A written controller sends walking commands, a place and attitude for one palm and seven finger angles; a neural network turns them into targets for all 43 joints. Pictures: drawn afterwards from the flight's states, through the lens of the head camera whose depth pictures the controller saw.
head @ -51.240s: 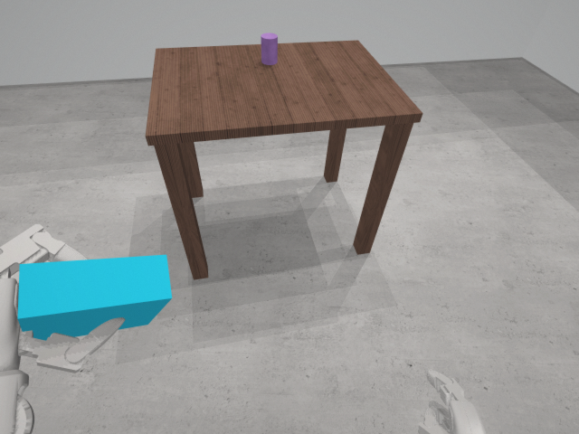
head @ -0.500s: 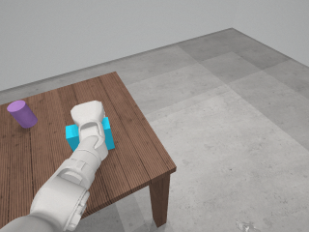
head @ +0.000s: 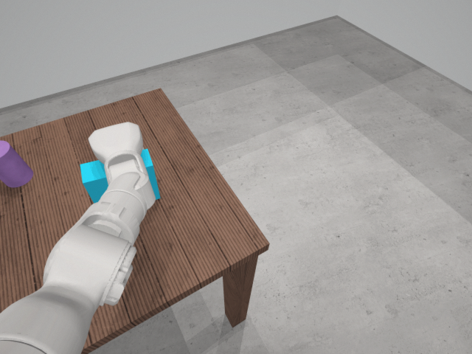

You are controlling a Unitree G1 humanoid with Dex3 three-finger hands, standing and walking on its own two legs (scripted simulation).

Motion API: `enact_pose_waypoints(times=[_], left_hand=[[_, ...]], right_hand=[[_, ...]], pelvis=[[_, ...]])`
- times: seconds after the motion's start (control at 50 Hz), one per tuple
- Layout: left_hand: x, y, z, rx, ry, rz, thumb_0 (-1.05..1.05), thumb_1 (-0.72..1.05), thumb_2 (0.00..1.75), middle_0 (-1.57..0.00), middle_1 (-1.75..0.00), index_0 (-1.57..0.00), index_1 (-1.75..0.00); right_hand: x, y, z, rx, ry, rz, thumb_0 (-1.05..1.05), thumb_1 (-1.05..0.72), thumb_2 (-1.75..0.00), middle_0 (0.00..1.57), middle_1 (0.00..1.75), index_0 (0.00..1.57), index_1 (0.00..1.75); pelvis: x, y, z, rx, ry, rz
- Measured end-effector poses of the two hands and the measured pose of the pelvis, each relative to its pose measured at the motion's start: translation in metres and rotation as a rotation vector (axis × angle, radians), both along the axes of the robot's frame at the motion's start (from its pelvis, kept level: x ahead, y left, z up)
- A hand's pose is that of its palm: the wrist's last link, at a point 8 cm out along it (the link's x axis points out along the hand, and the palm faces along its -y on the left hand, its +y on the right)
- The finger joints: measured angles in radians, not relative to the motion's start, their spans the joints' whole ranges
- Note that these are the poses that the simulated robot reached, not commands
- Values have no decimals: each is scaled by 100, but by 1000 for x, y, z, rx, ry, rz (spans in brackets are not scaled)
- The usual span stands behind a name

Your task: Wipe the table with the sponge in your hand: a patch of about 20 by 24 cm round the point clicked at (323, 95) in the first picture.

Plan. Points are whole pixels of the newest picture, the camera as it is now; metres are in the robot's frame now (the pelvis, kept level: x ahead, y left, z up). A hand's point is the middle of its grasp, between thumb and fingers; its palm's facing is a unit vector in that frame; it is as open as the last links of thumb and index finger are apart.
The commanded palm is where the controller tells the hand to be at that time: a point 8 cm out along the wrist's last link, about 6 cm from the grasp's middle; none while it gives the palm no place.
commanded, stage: wipe back along the third lane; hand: left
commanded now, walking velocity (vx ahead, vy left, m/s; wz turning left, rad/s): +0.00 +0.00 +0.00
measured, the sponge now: (126, 189) +0.44 +0.22 -0.01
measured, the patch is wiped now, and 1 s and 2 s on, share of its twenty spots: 0.90 0.90 0.90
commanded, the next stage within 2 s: none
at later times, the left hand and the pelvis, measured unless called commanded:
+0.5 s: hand (129, 172) +0.44 +0.19 +0.05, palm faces -0.02 +0.00 -1.00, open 9.1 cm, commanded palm +0.39 +0.17 +0.08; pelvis +0.02 +0.02 +0.01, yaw +0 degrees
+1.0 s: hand (142, 192) +0.39 +0.16 +0.05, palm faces -0.01 -0.03 -1.00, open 9.0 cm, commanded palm +0.34 +0.14 +0.08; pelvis +0.03 +0.00 +0.01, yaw +1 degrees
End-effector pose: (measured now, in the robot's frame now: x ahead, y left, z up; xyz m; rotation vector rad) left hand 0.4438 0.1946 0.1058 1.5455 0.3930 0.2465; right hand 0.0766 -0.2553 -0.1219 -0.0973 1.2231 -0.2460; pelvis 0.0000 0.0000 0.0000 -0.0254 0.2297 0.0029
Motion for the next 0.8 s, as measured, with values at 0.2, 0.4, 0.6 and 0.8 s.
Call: enact_pose_waypoints(times=[0.2,0.4,0.6,0.8], left_hand=[[-4,-1,-3,25,-39,-42,-2,-51,110,-87,-149,-89,-151],[-18,-5,-3,18,-62,-30,-2,-46,108,-81,-154,-83,-156],[-37,-15,-1,5,-75,-38,-1,-44,108,-80,-156,-82,-158],[-52,-26,-1,-4,-71,-39,-1,-44,108,-80,-156,-82,-158]], right_hand=[[-14,7,-3,27,43,-24,1,-91,-90,20,30,20,30],[40,27,6,75,-44,36,1,-91,-90,20,30,20,30],[116,46,25,112,-166,137,1,-91,-90,20,30,20,30],[158,52,42,126,-227,205,1,-91,-90,20,30,20,30]], pelvis=[[8,9,1,-6,2,-15],[18,14,6,-3,-36,-5],[29,14,10,4,-76,9],[34,8,11,11,-110,24]])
